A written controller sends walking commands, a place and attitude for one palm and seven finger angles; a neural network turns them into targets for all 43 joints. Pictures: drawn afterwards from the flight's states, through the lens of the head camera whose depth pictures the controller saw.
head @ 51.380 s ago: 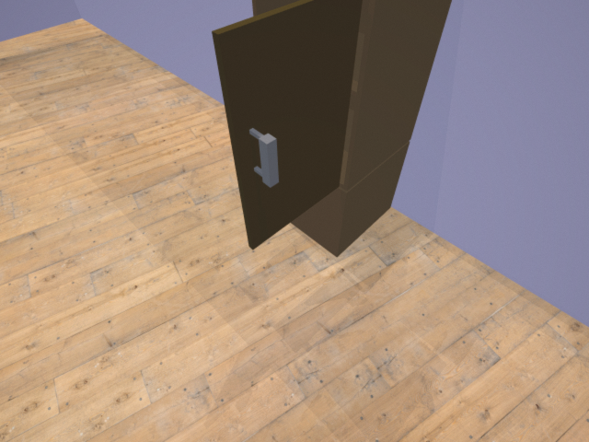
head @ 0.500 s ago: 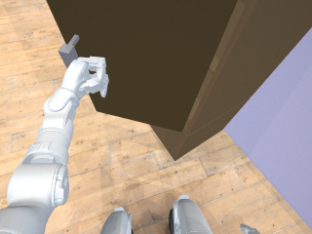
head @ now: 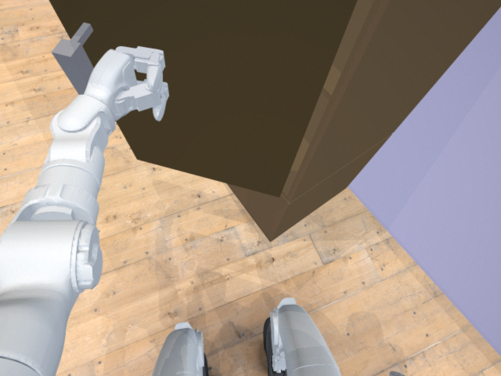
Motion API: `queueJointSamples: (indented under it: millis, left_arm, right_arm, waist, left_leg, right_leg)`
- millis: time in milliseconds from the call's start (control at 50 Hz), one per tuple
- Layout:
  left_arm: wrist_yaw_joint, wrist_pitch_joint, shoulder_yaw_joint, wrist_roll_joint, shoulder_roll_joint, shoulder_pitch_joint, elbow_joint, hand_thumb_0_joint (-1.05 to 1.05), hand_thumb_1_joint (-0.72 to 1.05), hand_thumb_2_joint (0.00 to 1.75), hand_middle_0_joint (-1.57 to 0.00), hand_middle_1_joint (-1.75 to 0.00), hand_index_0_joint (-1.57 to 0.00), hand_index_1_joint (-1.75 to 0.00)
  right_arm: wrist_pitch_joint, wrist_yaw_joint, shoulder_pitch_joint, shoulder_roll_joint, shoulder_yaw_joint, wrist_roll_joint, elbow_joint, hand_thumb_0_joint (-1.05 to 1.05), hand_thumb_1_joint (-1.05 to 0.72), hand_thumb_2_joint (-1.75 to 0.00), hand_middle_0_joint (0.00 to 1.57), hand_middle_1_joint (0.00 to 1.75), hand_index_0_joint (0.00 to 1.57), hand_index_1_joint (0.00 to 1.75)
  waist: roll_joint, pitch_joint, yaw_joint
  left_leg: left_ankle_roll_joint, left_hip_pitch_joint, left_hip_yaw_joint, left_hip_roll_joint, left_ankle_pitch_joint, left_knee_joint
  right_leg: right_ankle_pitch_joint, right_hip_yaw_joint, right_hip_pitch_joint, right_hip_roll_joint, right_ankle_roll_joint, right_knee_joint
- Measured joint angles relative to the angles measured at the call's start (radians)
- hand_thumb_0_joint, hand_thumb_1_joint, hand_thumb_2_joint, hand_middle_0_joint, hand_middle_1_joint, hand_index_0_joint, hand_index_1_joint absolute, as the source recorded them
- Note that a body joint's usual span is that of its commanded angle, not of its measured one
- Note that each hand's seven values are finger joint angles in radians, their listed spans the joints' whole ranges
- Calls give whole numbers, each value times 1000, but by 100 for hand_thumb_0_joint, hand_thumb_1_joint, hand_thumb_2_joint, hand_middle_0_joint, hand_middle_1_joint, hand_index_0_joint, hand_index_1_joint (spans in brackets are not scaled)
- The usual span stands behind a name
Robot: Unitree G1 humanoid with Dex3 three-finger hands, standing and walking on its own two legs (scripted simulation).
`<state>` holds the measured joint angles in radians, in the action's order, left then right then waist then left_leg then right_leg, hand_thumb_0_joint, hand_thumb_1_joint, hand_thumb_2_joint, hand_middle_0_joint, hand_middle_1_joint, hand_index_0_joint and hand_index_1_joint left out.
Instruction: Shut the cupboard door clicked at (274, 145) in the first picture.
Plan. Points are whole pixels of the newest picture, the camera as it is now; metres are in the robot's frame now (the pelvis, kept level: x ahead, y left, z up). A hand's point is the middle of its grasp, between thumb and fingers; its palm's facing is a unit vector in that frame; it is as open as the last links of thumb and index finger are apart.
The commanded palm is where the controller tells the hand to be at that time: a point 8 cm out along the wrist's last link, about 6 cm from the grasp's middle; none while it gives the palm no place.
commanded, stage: push the door shut along its arc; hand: left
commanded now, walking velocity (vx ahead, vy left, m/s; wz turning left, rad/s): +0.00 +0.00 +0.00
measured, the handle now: (93, 71) +0.57 +0.18 +0.08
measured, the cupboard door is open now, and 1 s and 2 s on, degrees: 40 24 24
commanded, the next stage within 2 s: pull the fist back off the door in 0.26 s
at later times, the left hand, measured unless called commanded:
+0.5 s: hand (178, 65) +0.57 +0.06 +0.09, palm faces -0.17 -0.98 +0.11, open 3.0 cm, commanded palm +0.55 +0.09 +0.09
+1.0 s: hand (181, 97) +0.52 +0.05 +0.08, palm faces -0.06 -1.00 -0.01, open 3.1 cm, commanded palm +0.48 +0.10 +0.09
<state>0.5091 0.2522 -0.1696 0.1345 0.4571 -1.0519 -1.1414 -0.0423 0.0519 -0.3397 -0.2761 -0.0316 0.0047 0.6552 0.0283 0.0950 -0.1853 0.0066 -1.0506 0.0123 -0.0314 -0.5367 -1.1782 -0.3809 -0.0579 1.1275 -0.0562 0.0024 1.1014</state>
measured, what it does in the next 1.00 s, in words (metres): stands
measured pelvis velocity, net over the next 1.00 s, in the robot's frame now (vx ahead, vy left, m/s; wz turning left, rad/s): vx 0.03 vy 0.00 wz -0.03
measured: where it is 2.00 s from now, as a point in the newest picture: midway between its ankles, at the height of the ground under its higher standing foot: outside the picture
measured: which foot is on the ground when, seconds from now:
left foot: down 0.00-1.00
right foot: down 0.00-1.00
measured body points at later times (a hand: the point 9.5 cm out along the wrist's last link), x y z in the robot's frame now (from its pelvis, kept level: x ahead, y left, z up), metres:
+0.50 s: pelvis -0.01 +0.01 -0.02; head +0.16 +0.02 +0.39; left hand +0.58 +0.11 +0.08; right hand -0.02 -0.25 -0.13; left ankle +0.01 +0.12 -0.64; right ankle +0.07 -0.13 -0.64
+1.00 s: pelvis +0.03 +0.00 +0.02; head +0.15 +0.00 +0.45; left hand +0.51 +0.11 +0.08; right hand +0.02 -0.26 -0.10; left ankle +0.01 +0.12 -0.64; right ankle +0.07 -0.13 -0.64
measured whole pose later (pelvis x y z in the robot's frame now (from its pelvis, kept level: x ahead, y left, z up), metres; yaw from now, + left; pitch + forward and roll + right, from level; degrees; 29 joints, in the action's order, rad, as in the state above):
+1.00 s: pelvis +0.03 +0.00 +0.02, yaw -2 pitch +22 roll +0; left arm -0.06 0.45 -0.20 0.04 0.17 -0.81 -1.02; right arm 0.03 -0.06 -0.41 -0.25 0.03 -0.05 0.63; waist 0.03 0.13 -0.16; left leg 0.00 -0.91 -0.03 -0.04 -0.54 -1.06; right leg -0.38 -0.02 1.01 -0.04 0.01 1.01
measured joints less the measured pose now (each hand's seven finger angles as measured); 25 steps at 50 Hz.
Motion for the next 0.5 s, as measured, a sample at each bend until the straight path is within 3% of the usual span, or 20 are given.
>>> queueJointSamples:
  millis: [160, 380, 420, 500]
  left_arm:
    - [-9, -21, 37, -10, 13, -104, -53, 2, 96, 101, -130, -150, -130, -150]
    - [-14, -54, 33, -43, 43, -223, -111, 2, 102, 104, -130, -150, -129, -150]
    - [-87, -61, -24, -41, 16, -234, -123, 2, 97, 102, -130, -150, -130, -150]
    - [-386, -29, -132, -56, -72, -224, -110, 1, 85, 96, -130, -150, -130, -150]
  right_arm:
    - [-37, 4, 23, -6, 0, -14, 11, 0, -90, -90, 20, 30, 20, 30]
    - [-52, -2, 17, 3, -14, -26, 25, 0, -90, -90, 20, 30, 20, 30]
    - [-52, -9, -4, 3, -12, -32, 15, 0, -90, -90, 20, 30, 20, 30]
    - [-47, -59, -44, 16, -9, -69, -8, 0, -91, -90, 20, 30, 20, 30]
  waist:
    - [-2, 3, -23]
    - [2, 0, -62]
    - [12, 9, -61]
    - [18, 24, -63]
  left_leg:
    - [-1, -61, 12, 2, -4, -42]
    - [-10, -135, 9, -2, -19, -99]
    - [-10, -155, 10, -4, -22, -106]
    - [-11, -174, 3, -2, -20, -103]
  right_leg:
    - [1, -10, 50, -3, 0, 27]
    - [-1, -3, 121, 2, 6, 68]
    - [1, -4, 139, 4, 9, 69]
    - [4, 4, 161, 2, 15, 68]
